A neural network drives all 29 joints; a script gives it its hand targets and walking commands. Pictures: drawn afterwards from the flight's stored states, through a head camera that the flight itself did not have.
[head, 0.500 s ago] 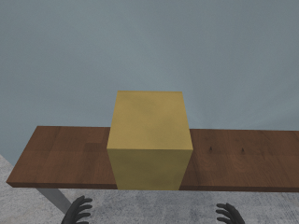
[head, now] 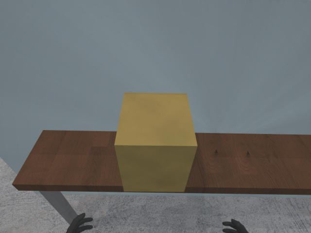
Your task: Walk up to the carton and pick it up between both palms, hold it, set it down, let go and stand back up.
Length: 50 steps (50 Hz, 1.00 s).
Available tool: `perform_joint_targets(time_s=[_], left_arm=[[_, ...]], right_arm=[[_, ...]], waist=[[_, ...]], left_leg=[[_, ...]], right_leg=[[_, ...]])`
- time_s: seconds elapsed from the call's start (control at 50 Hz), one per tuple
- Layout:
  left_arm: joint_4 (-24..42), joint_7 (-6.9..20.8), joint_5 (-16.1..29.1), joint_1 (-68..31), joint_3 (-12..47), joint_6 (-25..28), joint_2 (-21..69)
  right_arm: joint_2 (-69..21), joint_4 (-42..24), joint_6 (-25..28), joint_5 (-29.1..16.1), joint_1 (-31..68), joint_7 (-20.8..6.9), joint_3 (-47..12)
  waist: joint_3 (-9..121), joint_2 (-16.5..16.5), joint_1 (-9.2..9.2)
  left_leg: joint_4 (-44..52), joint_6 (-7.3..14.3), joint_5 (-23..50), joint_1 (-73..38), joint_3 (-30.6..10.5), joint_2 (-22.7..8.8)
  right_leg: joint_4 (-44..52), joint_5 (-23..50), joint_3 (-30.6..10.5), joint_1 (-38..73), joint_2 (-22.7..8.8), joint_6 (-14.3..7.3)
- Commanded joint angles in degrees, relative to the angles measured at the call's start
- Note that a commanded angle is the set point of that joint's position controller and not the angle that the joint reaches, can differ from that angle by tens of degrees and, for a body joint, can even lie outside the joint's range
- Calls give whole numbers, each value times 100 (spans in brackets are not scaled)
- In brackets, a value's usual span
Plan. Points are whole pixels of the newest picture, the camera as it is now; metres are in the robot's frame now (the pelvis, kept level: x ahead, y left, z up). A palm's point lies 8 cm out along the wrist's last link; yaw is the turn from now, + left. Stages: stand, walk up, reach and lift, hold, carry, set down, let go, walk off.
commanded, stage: let go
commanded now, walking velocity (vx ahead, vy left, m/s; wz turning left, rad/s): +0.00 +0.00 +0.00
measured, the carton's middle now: (154, 143) +0.42 +0.02 -0.01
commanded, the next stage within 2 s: stand in 0.38 s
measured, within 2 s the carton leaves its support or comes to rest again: neither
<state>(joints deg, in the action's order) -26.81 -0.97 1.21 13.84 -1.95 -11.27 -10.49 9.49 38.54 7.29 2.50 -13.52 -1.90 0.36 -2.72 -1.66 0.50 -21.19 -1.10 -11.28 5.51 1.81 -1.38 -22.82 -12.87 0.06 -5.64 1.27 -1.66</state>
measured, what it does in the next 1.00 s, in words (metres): stands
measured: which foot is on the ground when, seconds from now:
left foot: down 0.00-1.00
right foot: down 0.00-1.00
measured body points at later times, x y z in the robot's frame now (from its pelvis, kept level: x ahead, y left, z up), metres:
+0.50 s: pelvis +0.05 +0.00 +0.00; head +0.07 +0.01 +0.45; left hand +0.20 +0.24 -0.09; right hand +0.19 -0.23 -0.10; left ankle +0.01 +0.13 -0.74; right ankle +0.00 -0.10 -0.74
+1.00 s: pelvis +0.02 +0.03 +0.00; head +0.03 +0.05 +0.45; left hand +0.16 +0.31 -0.10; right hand +0.16 -0.23 -0.09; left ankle +0.01 +0.13 -0.74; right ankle +0.00 -0.10 -0.74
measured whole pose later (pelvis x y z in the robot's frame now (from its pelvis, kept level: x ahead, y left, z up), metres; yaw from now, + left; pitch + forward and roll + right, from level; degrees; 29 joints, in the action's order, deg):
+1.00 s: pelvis +0.02 +0.03 +0.00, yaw +0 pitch -2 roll -1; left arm -34.0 -0.5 -1.0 13.8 -1.9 -0.4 -19.4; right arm 14.8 38.6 1.7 0.9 -13.4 -0.1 0.5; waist -2.7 -1.5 0.7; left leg -26.8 1.3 -15.7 9.1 1.8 -0.6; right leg -22.8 -14.2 0.1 -6.5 0.4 0.0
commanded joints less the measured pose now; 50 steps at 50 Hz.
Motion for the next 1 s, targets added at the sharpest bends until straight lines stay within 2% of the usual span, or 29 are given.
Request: perform_joint_targets(time_s=[0.0,0.06,0.1,0.18,0.24,0.28,0.34,0.36,0.38,0.4,0.42,0.44,0.46,0.48,0.52,0.56,0.58,0.62,0.64,0.68,0.72,0.8,0.84,0.86,0.88,0.92,0.94,0.96,0.98], left_arm=[[500,-128,60,-1122,219,284,-767],[415,-109,57,-1129,201,362,-703],[433,-103,34,-1049,129,408,-723],[451,-71,-73,-856,-39,562,-749],[535,-22,-143,-658,-175,667,-777],[488,24,-202,-536,-160,707,-718],[405,46,-313,-394,-257,773,-749],[-82,-48,-436,-64,-588,989,-1895],[-135,-92,-365,41,-569,1044,-1747],[-133,-90,-314,-30,-550,1073,-1644],[-228,-124,-313,-63,-546,1097,-1650],[-272,-103,-277,22,-485,1107,-1528],[-288,-78,-312,-103,-534,1152,-1634],[-256,-70,-315,-240,-494,1162,-1585],[-309,-30,-324,-248,-458,1220,-1626],[-415,-37,-370,-214,-410,1241,-1662],[-424,-13,-354,-301,-398,1240,-1738],[-514,21,-324,-225,-359,1248,-1677],[-509,18,-348,-225,-372,1273,-1839],[-529,47,-308,-257,-383,1307,-1907],[-594,50,-300,-152,-358,1323,-1831],[-671,67,-318,-153,-351,1302,-1863],[-712,53,-315,-136,-325,1292,-1833],[-732,73,-326,-200,-385,1317,-1905],[-730,68,-324,-173,-356,1314,-1938],[-779,88,-317,-227,-316,1309,-1848],[-804,72,-342,-159,-341,1315,-1807],[-814,89,-290,-196,-272,1299,-1746],[-822,76,-333,-225,-317,1331,-1844]], right_arm=[[472,-837,170,89,1019,45,583],[528,-685,257,28,1068,49,559],[588,-682,338,19,1014,77,571],[698,-632,585,-151,935,70,441],[778,-489,744,-280,788,89,341],[868,-342,834,-352,780,112,335],[983,-195,924,-381,805,115,239],[1842,84,206,-92,150,294,563],[1767,-9,-54,-34,173,356,566],[1766,-83,-151,-20,216,369,573],[1687,-129,-212,-24,270,351,577],[1684,-214,-246,-26,333,356,559],[1528,-231,-310,-55,289,334,509],[1645,-255,-339,-24,217,332,529],[1665,-178,-436,-47,220,347,485],[1611,-200,-467,-43,157,286,466],[1658,-213,-472,-50,152,277,467],[1817,-183,-495,-33,383,248,492],[1780,-251,-484,-69,318,219,496],[1847,-177,-524,-72,306,226,470],[1896,-188,-498,-103,294,237,500],[1952,-154,-493,-67,346,237,481],[1929,-136,-501,-66,258,261,467],[1922,-99,-511,-114,277,263,471],[1968,-128,-514,-93,319,246,464],[1943,-165,-477,-85,366,237,472],[2031,-84,-489,-52,290,250,493],[2151,-120,-494,-51,406,271,518],[2016,-146,-498,-51,356,263,517]], waist=[[-141,25,-145],[8,-49,-115],[28,-7,-181],[390,-15,-64],[617,132,-75],[842,71,-129],[977,205,-101],[1076,-266,206],[919,-494,194],[942,-348,169],[816,-191,165],[865,73,145],[793,-90,80],[800,102,46],[781,-1,10],[681,207,-24],[568,143,-45],[661,380,44],[632,280,-16],[728,209,23],[713,377,-27],[701,332,68],[513,496,24],[605,303,43],[519,493,30],[590,416,-29],[525,393,49],[503,664,5],[358,488,10]], left_leg=[[229,142,-399,-149,386,122],[219,115,-187,-233,362,127],[121,94,145,-283,329,119],[-130,53,1053,-628,254,144],[-297,14,1810,-842,165,188],[-362,-17,2205,-928,105,225],[-391,-29,2595,-937,66,255],[-813,171,3299,101,-250,-412],[-896,241,2955,201,-171,-317],[-798,320,2856,323,-126,-325],[-748,299,2516,358,-116,-282],[-732,331,2420,345,-114,-294],[-650,342,2120,304,-216,-285],[-623,344,2032,249,-195,-287],[-531,338,1792,77,-272,-361],[-489,366,1438,170,-345,-371],[-422,379,1300,222,-352,-359],[-352,371,1205,231,-410,-377],[-361,349,1276,240,-403,-370],[-368,363,1409,237,-411,-423],[-401,396,1491,237,-552,-483],[-349,406,1623,280,-587,-514],[-310,408,1522,362,-543,-502],[-259,421,1453,294,-617,-514],[-209,428,1209,398,-610,-495],[-175,463,1085,298,-732,-549],[-158,450,1086,346,-693,-527],[-101,479,830,478,-702,-549],[-1,485,682,495,-780,-561]], right_leg=[[579,-693,90,-975,-229,48],[553,-343,164,-925,-179,89],[476,172,165,-861,-164,131],[376,1242,187,-748,-70,228],[308,2385,164,-550,-42,263],[236,2852,171,-344,8,291],[189,3464,115,-98,31,326],[-397,3511,-282,289,-566,147],[-364,3775,-303,404,-633,193],[-379,3769,-382,479,-668,144],[-307,3687,-432,477,-737,202],[-224,3549,-501,514,-795,90],[-136,3165,-443,405,-762,121],[-94,2904,-477,250,-733,74],[-45,2301,-365,110,-717,96],[111,1730,-436,-4,-697,78],[81,1615,-415,-59,-704,62],[137,1290,-385,-36,-658,73],[91,1430,-407,2,-688,44],[31,1463,-411,50,-696,56],[5,1654,-486,147,-739,-2],[-39,1477,-433,133,-679,-7],[-37,1429,-389,41,-697,15],[-75,1222,-383,39,-672,9],[-7,1114,-393,3,-636,29],[2,1010,-398,-86,-667,14],[61,861,-387,-23,-629,20],[60,764,-418,-92,-607,38],[23,603,-404,-102,-637,20]])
